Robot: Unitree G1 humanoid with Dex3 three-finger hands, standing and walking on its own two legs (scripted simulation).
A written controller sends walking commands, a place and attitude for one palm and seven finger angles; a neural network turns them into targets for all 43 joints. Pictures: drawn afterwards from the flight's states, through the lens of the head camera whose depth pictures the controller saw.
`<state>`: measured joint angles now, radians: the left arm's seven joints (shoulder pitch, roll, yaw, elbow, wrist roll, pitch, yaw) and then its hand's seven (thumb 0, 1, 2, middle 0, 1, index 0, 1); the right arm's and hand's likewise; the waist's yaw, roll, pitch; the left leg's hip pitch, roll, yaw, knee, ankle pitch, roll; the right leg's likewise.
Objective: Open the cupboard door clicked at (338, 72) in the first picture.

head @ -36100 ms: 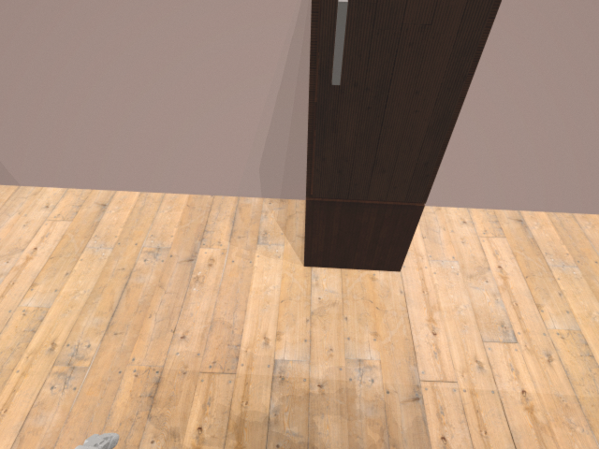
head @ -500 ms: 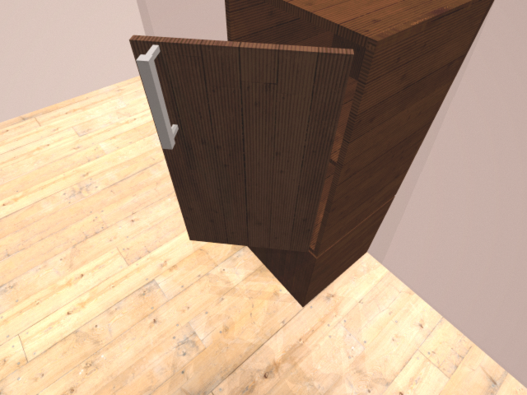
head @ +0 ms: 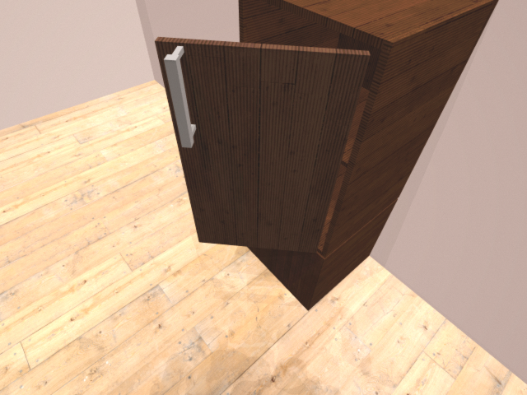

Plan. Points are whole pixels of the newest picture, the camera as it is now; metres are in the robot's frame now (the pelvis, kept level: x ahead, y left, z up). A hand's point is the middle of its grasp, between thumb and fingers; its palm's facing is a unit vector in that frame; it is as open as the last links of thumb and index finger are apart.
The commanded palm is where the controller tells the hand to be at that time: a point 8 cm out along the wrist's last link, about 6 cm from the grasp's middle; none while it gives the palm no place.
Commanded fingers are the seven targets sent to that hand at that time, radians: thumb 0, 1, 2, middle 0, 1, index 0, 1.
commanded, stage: look again from close up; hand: left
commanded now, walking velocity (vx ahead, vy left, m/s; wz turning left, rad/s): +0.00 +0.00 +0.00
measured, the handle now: (183, 99) +0.56 +0.19 +0.16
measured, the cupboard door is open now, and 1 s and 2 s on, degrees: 44 44 44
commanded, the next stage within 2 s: shuffle to correct the standing spot in 0.24 s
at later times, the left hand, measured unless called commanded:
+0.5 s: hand out of the picture -0.12 +0.22 -0.16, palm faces +0.03 -0.98 -0.22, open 7.4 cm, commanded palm none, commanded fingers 0.00 0.90 0.90 -0.20 -0.30 -0.20 -0.30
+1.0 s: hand out of the picture -0.04 +0.22 -0.15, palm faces -0.03 -0.98 -0.21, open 7.3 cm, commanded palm none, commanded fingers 0.00 0.90 0.90 -0.20 -0.30 -0.20 -0.30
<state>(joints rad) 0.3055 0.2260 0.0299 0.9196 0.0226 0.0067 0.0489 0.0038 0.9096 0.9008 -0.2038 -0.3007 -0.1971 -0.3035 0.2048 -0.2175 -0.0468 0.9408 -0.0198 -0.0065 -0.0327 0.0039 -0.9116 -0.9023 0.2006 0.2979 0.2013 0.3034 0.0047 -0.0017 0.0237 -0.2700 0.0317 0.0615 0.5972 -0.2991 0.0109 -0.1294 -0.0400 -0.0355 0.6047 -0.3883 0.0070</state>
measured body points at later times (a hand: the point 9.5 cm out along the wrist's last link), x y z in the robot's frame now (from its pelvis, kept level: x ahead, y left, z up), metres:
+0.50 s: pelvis -0.08 +0.03 +0.01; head -0.09 +0.04 +0.46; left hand -0.12 +0.27 -0.15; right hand -0.06 -0.22 -0.13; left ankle +0.01 +0.11 -0.72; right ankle -0.08 -0.13 -0.72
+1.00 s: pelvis -0.10 +0.04 +0.02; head -0.11 +0.04 +0.46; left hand -0.04 +0.27 -0.13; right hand -0.17 -0.16 -0.15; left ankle -0.05 +0.13 -0.73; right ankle -0.07 -0.09 -0.71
